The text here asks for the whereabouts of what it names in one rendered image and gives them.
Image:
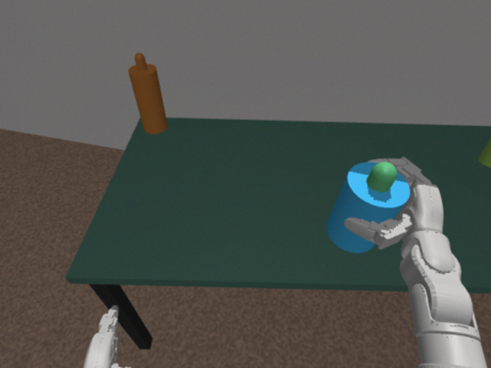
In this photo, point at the left robot hand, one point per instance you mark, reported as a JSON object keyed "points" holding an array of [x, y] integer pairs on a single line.
{"points": [[102, 351]]}

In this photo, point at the right robot hand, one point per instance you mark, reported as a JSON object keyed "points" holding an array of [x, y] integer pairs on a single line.
{"points": [[423, 211]]}

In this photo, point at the right robot arm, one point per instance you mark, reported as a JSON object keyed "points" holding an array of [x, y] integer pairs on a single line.
{"points": [[442, 309]]}

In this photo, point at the table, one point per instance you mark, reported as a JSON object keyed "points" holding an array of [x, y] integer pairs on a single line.
{"points": [[245, 203]]}

